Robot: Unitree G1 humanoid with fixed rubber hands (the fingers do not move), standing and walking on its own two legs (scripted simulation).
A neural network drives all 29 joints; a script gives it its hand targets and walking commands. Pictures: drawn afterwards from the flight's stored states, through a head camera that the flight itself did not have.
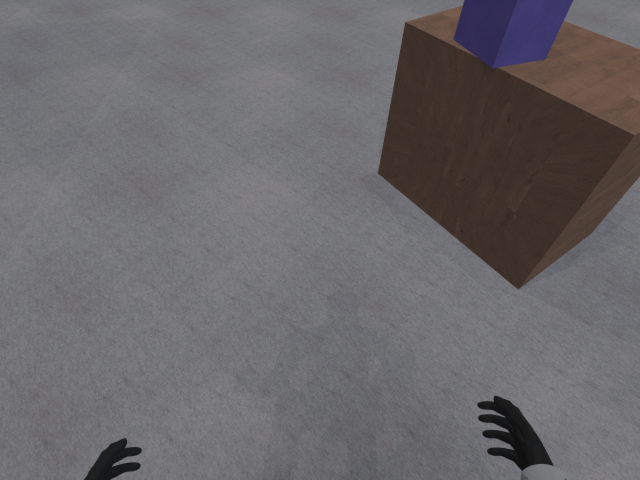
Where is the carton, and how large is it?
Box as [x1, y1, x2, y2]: [454, 0, 572, 67]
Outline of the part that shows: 454,39 491,67 545,58 572,0 464,0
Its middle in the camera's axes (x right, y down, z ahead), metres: +0.58 -0.70 +1.16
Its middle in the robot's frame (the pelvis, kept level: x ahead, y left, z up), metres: +1.32 -0.61 +0.06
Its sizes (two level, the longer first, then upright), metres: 0.210 0.200 0.250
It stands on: a pedestal, 0.69 m high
